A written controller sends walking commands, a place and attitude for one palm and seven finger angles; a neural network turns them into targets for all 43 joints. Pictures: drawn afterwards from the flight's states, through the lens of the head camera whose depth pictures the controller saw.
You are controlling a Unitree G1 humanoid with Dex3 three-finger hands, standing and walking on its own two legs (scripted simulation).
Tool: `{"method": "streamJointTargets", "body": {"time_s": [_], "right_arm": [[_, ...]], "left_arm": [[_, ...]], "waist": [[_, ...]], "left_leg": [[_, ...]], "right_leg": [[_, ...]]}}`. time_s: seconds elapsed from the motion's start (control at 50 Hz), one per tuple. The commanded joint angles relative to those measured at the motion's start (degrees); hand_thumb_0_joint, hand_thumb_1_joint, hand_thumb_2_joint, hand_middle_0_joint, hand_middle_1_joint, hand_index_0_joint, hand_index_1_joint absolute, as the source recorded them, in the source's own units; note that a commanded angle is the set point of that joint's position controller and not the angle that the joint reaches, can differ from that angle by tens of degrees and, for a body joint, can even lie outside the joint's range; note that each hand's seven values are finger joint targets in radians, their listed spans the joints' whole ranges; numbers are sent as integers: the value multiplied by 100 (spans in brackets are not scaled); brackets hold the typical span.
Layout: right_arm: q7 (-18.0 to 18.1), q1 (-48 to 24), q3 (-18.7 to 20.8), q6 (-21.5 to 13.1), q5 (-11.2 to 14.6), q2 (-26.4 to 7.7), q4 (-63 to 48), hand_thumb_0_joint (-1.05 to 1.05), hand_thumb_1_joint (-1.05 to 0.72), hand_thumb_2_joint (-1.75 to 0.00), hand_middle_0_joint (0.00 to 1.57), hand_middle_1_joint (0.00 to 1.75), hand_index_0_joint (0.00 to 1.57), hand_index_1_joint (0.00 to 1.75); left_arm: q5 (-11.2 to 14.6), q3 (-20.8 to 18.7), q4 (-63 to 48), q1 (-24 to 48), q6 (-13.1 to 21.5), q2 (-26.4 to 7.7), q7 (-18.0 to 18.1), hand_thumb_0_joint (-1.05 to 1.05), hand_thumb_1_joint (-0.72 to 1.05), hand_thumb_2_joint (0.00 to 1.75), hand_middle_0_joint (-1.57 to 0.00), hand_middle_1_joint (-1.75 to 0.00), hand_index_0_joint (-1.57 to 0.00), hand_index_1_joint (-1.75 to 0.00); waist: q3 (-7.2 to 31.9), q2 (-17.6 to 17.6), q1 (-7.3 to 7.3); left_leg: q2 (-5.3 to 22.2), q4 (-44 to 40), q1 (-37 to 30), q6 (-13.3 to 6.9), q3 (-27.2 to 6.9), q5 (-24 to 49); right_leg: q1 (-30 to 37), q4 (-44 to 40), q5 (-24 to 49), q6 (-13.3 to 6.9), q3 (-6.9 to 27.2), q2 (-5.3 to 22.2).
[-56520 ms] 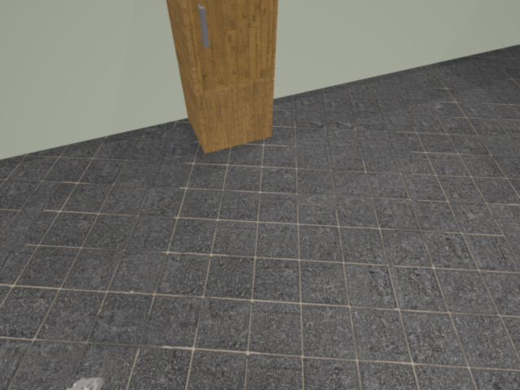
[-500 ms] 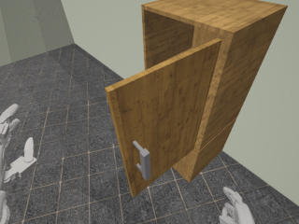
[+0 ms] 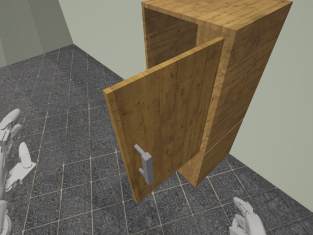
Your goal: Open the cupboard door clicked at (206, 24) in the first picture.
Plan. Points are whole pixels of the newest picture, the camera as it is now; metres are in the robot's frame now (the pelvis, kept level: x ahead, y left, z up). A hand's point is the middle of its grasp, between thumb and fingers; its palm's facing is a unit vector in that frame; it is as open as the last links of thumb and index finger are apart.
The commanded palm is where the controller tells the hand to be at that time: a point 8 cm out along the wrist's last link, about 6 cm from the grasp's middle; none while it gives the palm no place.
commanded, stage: step back with the hand held close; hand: left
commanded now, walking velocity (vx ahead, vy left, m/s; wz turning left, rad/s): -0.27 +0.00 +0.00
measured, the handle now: (144, 165) +0.33 +0.09 -0.05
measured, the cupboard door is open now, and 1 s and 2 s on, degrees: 88 88 88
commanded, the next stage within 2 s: stop stepping back and stand still in 1.32 s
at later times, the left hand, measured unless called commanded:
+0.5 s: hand (6, 195) +0.14 +0.29 +0.15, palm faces +0.40 -0.76 -0.52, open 7.4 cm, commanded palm +0.08 +0.32 +0.17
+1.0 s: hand out of the picture +0.05 +0.29 +0.16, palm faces +0.49 -0.70 -0.53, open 7.4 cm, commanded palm -0.01 +0.32 +0.17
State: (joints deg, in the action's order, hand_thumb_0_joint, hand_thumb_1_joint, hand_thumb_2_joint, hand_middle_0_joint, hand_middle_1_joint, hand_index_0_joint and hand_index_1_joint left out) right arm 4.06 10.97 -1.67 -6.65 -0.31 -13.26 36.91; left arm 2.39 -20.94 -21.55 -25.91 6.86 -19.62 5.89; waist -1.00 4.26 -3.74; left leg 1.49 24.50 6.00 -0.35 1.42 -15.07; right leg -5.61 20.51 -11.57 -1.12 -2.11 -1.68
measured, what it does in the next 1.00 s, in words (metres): walks backwards: right foot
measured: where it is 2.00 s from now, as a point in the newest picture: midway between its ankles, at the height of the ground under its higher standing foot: outside the picture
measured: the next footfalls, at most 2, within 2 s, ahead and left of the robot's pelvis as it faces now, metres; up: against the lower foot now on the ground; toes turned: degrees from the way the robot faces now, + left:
right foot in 0.98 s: -0.14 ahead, -0.10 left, +0.00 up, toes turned +7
left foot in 1.18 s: -0.10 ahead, +0.10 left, +0.00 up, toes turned +1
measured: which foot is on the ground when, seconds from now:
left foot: down 0.00-1.00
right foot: down 0.00-0.82, up 0.84-0.96, down 0.98-1.00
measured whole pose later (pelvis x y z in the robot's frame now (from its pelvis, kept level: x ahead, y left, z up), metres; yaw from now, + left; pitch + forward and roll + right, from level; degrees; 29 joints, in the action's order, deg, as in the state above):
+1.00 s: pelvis -0.14 +0.01 -0.03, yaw +2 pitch +2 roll -2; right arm 3.6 12.7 0.4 -8.4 -1.3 -11.3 35.5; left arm 1.0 -30.0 -30.4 -31.7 16.0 -26.0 8.6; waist -1.2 -0.5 -0.7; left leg 1.6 34.9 30.3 -2.0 1.7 -6.5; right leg -14.8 36.2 -23.5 -1.4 3.1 -5.1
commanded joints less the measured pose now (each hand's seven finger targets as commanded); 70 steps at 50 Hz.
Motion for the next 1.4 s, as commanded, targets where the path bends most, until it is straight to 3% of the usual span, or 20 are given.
{"method": "streamJointTargets", "body": {"time_s": [0.0,0.2,0.46,0.56,0.64,0.7,0.74,0.8,0.86,0.88,0.92,0.96,0.98,1.04,1.1,1.14,1.18,1.2,1.28,1.38], "right_arm": [[86,-700,330,-63,-6,-693,-1060,0,-90,-90,20,30,20,30],[154,-710,457,299,65,-649,-1411,0,-90,-90,20,30,20,30],[165,-531,486,48,50,-834,-1527,0,-90,-90,20,30,20,30],[147,-411,493,-141,16,-813,-1450,0,-90,-90,20,30,20,30],[86,-274,489,-227,24,-748,-1336,0,-90,-90,20,30,20,30],[55,-257,438,-235,-1,-670,-1189,0,-90,-90,20,30,20,30],[70,-288,420,-218,-3,-673,-1162,0,-90,-90,20,30,20,30],[121,-467,447,-253,12,-768,-1279,0,-90,-90,20,30,20,30],[97,-508,570,-399,-4,-724,-1278,0,-90,-90,20,30,20,30],[78,-533,579,-443,-19,-745,-1247,0,-90,-90,20,30,20,30],[40,-472,530,-506,-130,-676,-1084,0,-90,-90,20,30,20,30],[24,-453,540,-537,-139,-634,-872,0,-90,-90,20,30,20,30],[9,-495,506,-501,-68,-538,-788,0,-90,-90,20,30,20,30],[44,-647,568,-397,71,-538,-844,0,-90,-90,20,30,20,30],[107,-742,354,-202,12,-410,-908,0,-90,-90,20,30,20,30],[177,-715,378,-85,55,-577,-927,0,-90,-90,20,30,20,30],[96,-558,518,-95,70,-608,-1054,0,-90,-90,20,30,20,30],[31,-551,530,-171,-25,-588,-1148,0,-90,-90,20,30,20,30],[-113,-399,550,-414,-3,-618,-976,0,-90,-90,20,30,20,30],[-4,-674,469,-420,-41,-621,-968,0,-90,-90,20,30,20,30]], "left_arm": [[-23,-707,-1045,118,559,-1139,95,0,90,90,-20,-30,-20,-30],[16,-1121,-1536,-639,562,-1503,236,0,90,90,-20,-30,-20,-30],[-253,-1141,-1843,-291,811,-1376,373,0,90,90,-20,-30,-20,-30],[-358,-1173,-1896,63,922,-1331,391,0,90,90,-20,-30,-20,-30],[-284,-1108,-1888,204,967,-1327,385,0,90,90,-20,-30,-20,-30],[-167,-1034,-2039,157,992,-1396,430,0,90,90,-20,-30,-20,-30],[-143,-1125,-2091,-15,1044,-1470,466,0,90,90,-20,-30,-20,-30],[-224,-1412,-2118,-227,1108,-1481,469,0,90,90,-20,-30,-20,-30],[-191,-1641,-2051,-457,1166,-1603,394,0,90,90,-20,-30,-20,-30],[-201,-1559,-1824,-604,1193,-1435,356,0,90,90,-20,-30,-20,-30],[-100,-1366,-1792,-617,1188,-1306,346,0,90,90,-20,-30,-20,-30],[-37,-1110,-2021,-292,1243,-1285,357,0,90,90,-20,-30,-20,-30],[-21,-1063,-1975,-71,1290,-1459,371,0,90,90,-20,-30,-20,-30],[-127,-1091,-1888,31,1072,-1803,422,0,90,90,-20,-30,-20,-30],[-123,-1114,-1919,-140,909,-1784,374,0,90,90,-20,-30,-20,-30],[-83,-1203,-2000,-149,905,-1828,339,0,90,90,-20,-30,-20,-30],[-18,-1289,-2031,-522,897,-1894,262,0,90,90,-20,-30,-20,-30],[66,-1271,-2223,-710,893,-1845,209,0,90,90,-20,-30,-20,-30],[113,-1006,-2329,-901,734,-1447,231,0,90,90,-20,-30,-20,-30],[157,-979,-2156,-506,454,-1495,331,0,90,90,-20,-30,-20,-30]], "waist": [[390,-301,286],[1157,-273,263],[381,262,297],[267,283,328],[140,-627,427],[237,-659,465],[331,-329,470],[543,832,327],[870,558,274],[552,654,273],[231,570,338],[449,132,417],[781,-392,458],[1185,-1533,337],[751,-874,395],[890,68,396],[1707,748,253],[1867,1186,229],[1514,331,262],[920,521,338]], "left_leg": [[11,-148,195,-142,-48,933],[197,-107,488,-86,-93,2151],[576,-947,3354,-544,-712,-2045],[752,-880,4015,-657,-879,-2740],[159,271,3135,-391,-481,-2410],[-100,751,1969,-168,-387,-1610],[50,301,2038,-230,-609,-1714],[990,-1254,3931,-656,-1544,-2896],[1434,-1239,3782,-870,-1689,-2199],[1543,-1373,4049,-930,-1666,-2664],[1334,-1030,3157,-780,-1463,-1573],[752,-65,1644,-373,-913,84],[422,586,937,-110,-355,757],[-327,2097,974,80,0,-318],[-212,1053,1540,98,-168,-192],[130,-220,781,-6,-323,2876],[1187,-325,-397,-329,-1041,5644],[1540,-466,-451,-471,-1380,6025],[1651,-548,-446,-776,-918,4661],[1460,-1630,900,-732,-870,650]], "right_leg": [[-456,-478,1446,-2,735,555],[20,382,2642,93,475,459],[752,1302,526,205,527,106],[849,1855,313,215,572,31],[-537,633,-742,-28,1348,515],[-1691,-13,-1289,-204,1406,808],[-1565,278,-1171,-78,1077,608],[428,2280,-176,238,405,-151],[680,3078,-549,248,466,-390],[674,3089,-937,224,485,-438],[-111,2018,-1127,58,496,-322],[-1044,482,126,-191,1180,111],[-1419,85,1386,-285,1865,759],[-1229,-178,3284,-202,2028,1435],[-526,410,4474,-450,1602,1247],[-509,824,3656,79,906,378],[-884,1784,-38,209,512,-186],[-1165,2572,-1545,174,530,-266],[-1700,3465,-1535,234,462,-154],[-1084,3277,-1656,224,137,-154]]}}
